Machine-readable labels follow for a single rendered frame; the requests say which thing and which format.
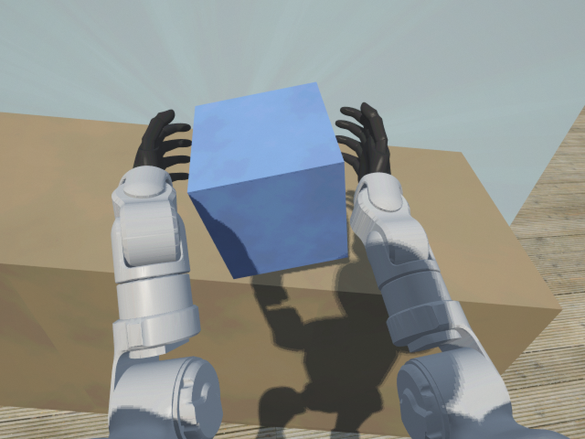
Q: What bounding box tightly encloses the pedestal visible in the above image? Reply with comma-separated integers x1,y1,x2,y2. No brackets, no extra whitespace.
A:
0,112,563,437

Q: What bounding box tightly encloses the right robot upper arm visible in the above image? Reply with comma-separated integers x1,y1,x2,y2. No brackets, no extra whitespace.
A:
397,348,570,439

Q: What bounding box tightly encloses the robot right forearm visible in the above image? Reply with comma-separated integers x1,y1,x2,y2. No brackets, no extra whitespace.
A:
350,173,512,411

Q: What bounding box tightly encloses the robot left forearm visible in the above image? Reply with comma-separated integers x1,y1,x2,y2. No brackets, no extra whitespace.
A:
108,166,201,431

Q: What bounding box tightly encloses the left robot upper arm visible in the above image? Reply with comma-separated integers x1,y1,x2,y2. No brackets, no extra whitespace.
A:
91,356,223,439

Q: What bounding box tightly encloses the carton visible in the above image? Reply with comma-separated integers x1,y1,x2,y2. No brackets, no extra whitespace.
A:
187,82,348,279

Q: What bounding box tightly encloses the left robot hand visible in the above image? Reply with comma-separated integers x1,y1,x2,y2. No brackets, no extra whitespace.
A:
133,110,192,182

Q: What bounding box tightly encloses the right robot hand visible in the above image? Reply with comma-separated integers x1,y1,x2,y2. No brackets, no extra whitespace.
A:
335,102,391,183

